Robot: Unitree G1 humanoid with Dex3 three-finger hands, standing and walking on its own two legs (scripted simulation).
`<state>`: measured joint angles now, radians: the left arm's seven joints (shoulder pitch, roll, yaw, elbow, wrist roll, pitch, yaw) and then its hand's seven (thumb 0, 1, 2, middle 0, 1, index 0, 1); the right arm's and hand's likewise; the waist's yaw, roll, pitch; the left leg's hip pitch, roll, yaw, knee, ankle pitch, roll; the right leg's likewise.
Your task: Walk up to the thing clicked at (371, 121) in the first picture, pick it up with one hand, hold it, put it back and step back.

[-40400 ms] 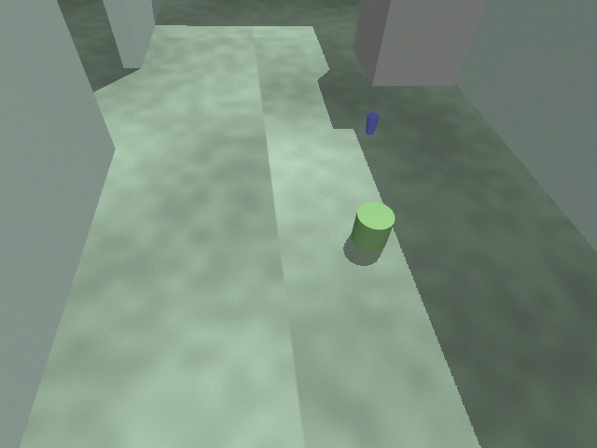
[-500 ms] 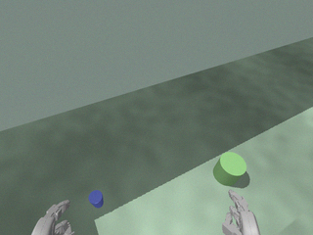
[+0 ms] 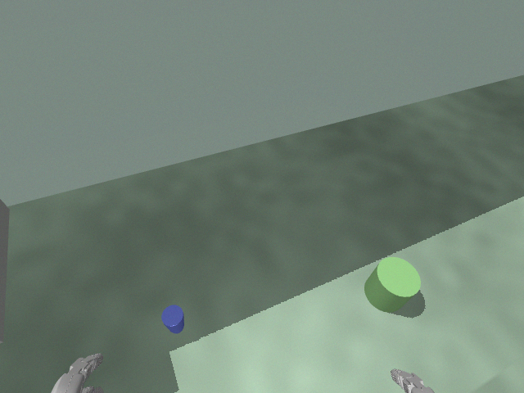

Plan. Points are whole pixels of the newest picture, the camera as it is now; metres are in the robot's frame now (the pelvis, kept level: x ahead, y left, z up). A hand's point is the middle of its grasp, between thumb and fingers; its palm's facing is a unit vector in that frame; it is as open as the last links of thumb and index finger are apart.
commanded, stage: stand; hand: left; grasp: from above
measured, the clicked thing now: (174, 321) +0.45 +0.25 -0.69
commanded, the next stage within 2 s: none
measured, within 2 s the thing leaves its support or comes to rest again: neither
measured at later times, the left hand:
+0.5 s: hand out of the picture +0.03 +0.24 -0.13, palm faces +0.04 -0.94 -0.33, open 7.3 cm
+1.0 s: hand out of the picture +0.05 +0.23 -0.13, palm faces +0.02 -0.94 -0.33, open 7.3 cm
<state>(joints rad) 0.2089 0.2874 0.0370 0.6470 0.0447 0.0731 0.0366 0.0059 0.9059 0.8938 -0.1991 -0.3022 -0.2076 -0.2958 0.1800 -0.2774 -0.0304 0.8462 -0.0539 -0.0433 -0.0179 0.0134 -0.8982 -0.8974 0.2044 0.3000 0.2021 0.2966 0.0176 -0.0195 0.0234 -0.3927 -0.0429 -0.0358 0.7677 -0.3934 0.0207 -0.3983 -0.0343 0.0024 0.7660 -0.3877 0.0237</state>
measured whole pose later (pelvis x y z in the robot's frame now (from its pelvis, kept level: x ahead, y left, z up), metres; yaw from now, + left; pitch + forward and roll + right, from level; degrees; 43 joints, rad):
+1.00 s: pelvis +0.00 -0.01 +0.04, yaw +0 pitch -4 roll +0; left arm 0.14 0.29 0.03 1.15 0.02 0.00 0.02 0.00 0.91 0.89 -0.20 -0.30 -0.21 -0.30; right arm 0.15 -0.31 -0.02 1.13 -0.02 0.00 -0.02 0.01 -0.90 -0.90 0.20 0.30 0.20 0.30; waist 0.01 0.01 0.08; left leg -0.09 -0.02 -0.06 0.35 -0.18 0.00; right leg -0.10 -0.02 -0.02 0.35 -0.18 0.01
